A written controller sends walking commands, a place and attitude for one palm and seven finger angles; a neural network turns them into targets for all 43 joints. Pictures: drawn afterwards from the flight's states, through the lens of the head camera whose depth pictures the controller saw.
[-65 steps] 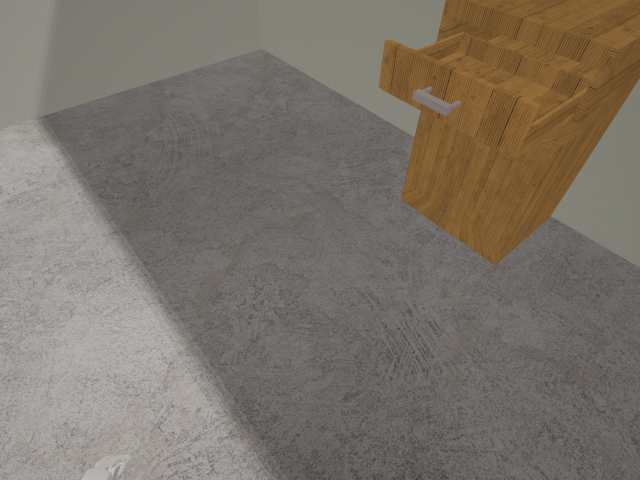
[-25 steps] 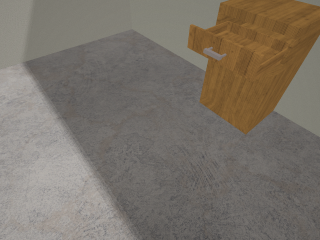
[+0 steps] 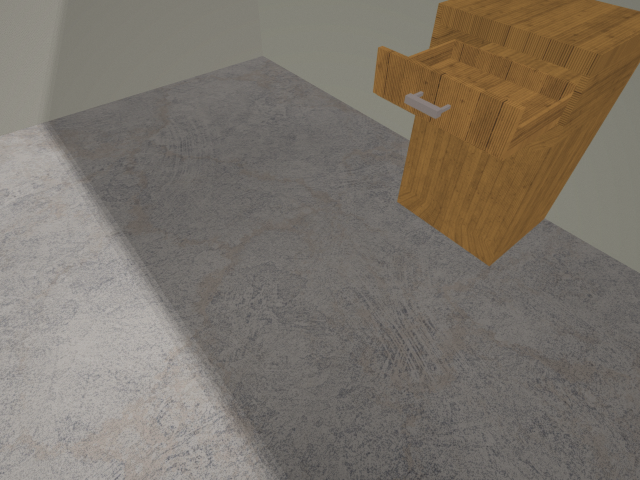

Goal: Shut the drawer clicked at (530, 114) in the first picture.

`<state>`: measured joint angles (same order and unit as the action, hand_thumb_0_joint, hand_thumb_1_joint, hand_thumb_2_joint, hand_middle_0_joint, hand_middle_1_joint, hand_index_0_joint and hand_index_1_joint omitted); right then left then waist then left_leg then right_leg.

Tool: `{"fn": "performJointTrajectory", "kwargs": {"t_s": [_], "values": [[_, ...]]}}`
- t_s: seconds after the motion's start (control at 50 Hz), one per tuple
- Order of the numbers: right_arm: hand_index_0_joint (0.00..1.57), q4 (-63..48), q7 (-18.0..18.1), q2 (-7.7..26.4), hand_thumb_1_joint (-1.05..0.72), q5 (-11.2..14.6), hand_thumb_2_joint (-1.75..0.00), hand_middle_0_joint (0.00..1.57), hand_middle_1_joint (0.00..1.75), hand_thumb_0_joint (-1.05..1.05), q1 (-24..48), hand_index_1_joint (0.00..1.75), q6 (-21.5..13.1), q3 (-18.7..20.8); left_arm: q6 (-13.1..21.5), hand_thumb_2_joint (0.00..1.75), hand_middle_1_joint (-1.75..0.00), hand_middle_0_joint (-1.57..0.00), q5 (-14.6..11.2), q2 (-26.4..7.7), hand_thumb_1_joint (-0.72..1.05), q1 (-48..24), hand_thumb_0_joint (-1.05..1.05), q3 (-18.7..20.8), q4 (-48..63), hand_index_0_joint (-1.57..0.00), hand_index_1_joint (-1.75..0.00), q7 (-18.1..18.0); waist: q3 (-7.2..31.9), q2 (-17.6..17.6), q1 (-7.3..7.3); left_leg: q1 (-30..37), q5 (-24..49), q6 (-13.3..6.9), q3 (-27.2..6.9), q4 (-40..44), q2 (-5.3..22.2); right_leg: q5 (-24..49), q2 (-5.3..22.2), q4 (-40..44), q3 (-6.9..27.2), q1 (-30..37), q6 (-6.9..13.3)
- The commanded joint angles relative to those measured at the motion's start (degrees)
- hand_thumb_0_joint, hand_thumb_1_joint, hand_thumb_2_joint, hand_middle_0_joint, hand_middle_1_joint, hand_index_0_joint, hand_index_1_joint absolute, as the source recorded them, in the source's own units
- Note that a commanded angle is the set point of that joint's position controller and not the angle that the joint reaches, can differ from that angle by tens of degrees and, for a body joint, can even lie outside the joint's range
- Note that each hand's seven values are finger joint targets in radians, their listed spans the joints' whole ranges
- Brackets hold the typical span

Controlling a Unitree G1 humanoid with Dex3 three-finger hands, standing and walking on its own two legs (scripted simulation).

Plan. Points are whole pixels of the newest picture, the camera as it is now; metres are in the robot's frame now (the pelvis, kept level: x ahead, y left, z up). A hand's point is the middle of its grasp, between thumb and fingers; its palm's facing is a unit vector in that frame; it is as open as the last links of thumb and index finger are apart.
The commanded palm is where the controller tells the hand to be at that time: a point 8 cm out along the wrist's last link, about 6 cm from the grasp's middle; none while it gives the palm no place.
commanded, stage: look at it before walking up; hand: left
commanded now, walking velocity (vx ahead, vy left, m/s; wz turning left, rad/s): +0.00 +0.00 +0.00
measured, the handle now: (427, 103) +1.06 -0.24 -0.05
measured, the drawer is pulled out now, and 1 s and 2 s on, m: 0.30 0.30 0.30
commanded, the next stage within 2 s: walk to a spot facing it in 0.14 s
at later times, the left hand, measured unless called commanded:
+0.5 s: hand out of the picture +0.04 +0.23 -0.18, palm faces +0.08 -0.97 -0.22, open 7.4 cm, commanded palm none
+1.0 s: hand (222, 364) +0.34 +0.20 -0.19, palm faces +0.09 -0.98 -0.18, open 7.4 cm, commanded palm none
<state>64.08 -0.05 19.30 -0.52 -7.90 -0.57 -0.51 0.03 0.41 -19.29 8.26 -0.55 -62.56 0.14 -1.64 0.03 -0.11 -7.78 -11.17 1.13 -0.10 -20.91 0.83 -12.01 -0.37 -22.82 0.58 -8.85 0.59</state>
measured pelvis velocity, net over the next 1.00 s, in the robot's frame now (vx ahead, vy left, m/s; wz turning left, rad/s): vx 0.25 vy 0.01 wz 0.12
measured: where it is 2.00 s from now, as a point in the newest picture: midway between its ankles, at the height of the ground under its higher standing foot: (298, 381)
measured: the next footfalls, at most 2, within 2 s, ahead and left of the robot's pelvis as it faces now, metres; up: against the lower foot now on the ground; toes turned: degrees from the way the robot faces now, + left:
right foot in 0.96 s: +0.39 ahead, -0.08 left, +0.00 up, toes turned -1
left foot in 1.44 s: +0.53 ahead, +0.21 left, +0.00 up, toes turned +26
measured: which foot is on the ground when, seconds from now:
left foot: down 0.00-0.96, up 0.98-1.00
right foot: down 0.00-0.54, up 0.56-0.94, down 0.96-1.00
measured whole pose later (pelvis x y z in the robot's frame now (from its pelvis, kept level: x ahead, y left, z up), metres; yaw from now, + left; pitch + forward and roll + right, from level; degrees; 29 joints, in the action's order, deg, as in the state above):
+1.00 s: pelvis +0.25 +0.01 -0.03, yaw +7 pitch -1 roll +0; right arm 69.1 0.8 5.8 -0.6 -29.2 -3.2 1.2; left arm 4.2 1.4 -9.7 6.4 2.6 -57.0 1.0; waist -4.3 -0.5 2.9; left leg -0.9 -30.3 -0.8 0.6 -41.8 1.7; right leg -9.9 3.2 -37.6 -8.1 -26.3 2.7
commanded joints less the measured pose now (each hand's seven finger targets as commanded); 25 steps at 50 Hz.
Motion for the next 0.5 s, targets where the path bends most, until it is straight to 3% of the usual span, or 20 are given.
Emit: {"fn": "performJointTrajectory", "kwargs": {"t_s": [0.0,0.22,0.26,0.3,0.34,0.38,0.4,0.44,0.48], "values": [[0.2,-3.8,0.9,11.6,-0.9,0.0,-0.9,0.2,0.3,0.0,2.6,0.3,-1.4,2.5,1.4,0.9,-0.3,-0.2,0.2,-11.9,0.9,-2.3,0.0,2.6,3.8,-0.2,-0.3,-0.7,2.4,-0.2,-0.11,-0.1,5.0,-2.4,-5.1,3.3,6.0,4.5,7.0,4.8,6.2,-0.6,1.4],[0.2,-3.7,0.9,11.5,-0.9,0.0,-0.9,0.2,0.3,0.0,2.7,0.3,-1.4,2.4,1.5,0.9,-0.3,-0.2,0.2,-12.0,0.9,-2.1,0.0,2.6,3.7,-0.2,-0.3,-0.7,2.9,0.2,-0.09,0.5,6.7,-2.3,-5.1,3.2,6.0,6.8,7.2,4.9,6.2,0.2,1.5],[0.2,-2.3,0.5,4.2,-0.9,-0.5,-0.9,0.2,0.3,0.0,-1.1,0.3,-0.2,0.7,0.4,0.9,-0.3,-0.2,0.2,-5.1,0.9,2.2,0.0,1.2,1.8,-0.2,-0.3,-0.9,3.3,1.1,-0.18,-0.8,-1.4,-1.3,-3.7,1.5,4.7,-5.4,7.0,5.0,5.8,0.2,0.4],[0.2,-2.3,0.3,3.7,-0.9,-0.8,-0.9,0.2,0.3,0.0,-2.7,0.3,0.3,0.8,-0.2,0.9,-0.3,-0.2,0.6,-5.9,0.9,4.7,0.0,1.7,1.8,-0.2,-0.3,-0.5,0.1,3.2,-0.76,-6.3,-12.9,-1.8,-3.0,-0.7,2.7,-19.0,7.6,6.7,8.1,-0.7,1.4],[0.2,-3.3,0.1,3.0,-0.9,-1.1,-0.9,0.2,0.3,0.0,-3.1,0.3,0.5,1.0,-0.3,0.9,-0.3,-0.2,0.9,-7.6,0.9,7.2,0.0,2.7,1.9,-0.2,-0.3,-0.3,-3.3,7.8,-1.71,-13.1,-16.3,-1.5,-0.2,-7.2,0.3,-27.6,10.9,10.1,12.5,-0.2,3.8],[0.2,-4.7,-0.1,2.5,-0.9,-1.1,-0.9,0.2,0.3,0.0,-3.3,0.3,0.2,1.6,0.1,0.9,-0.3,-0.2,0.9,-8.8,0.9,9.7,0.0,3.6,2.4,-0.2,-0.3,-0.4,-4.3,9.8,-2.17,-16.7,-15.4,-1.7,2.0,-15.5,0.5,-30.8,16.2,13.4,17.6,0.5,7.3],[0.2,-5.2,-0.2,2.0,-0.9,-1.0,-0.9,0.2,0.3,0.0,-3.4,0.3,-0.1,1.8,0.5,0.9,-0.3,-0.2,0.9,-8.7,0.9,9.8,0.0,3.9,2.8,-0.2,-0.3,-0.5,-5.8,9.5,-1.88,-18.0,-15.3,-1.8,1.8,-17.6,1.4,-29.0,17.5,13.5,17.8,-0.2,8.5],[0.2,-5.3,-0.4,0.6,-0.9,-0.7,-0.9,0.2,0.3,0.0,-5.8,0.3,-0.8,2.0,1.3,0.9,-0.3,-0.2,0.9,-7.3,0.9,9.3,0.0,4.2,3.3,-0.2,-0.3,-0.5,-5.9,6.9,-0.3,-14.6,-13.4,-2.2,2.5,-14.4,2.5,-21.5,17.3,10.5,13.5,-1.7,8.9],[0.2,-3.1,-0.5,-0.9,-0.9,-0.5,-0.9,0.2,0.3,0.0,-13.0,0.3,-1.5,2.2,1.3,0.9,-0.3,-0.2,0.7,-5.0,0.9,6.8,0.0,3.9,4.0,-0.2,-0.3,-0.3,-5.0,2.5,2.98,-1.3,-9.5,-2.8,2.9,-5.2,1.7,-19.2,12.5,2.7,5.0,-10.4,6.1]]}}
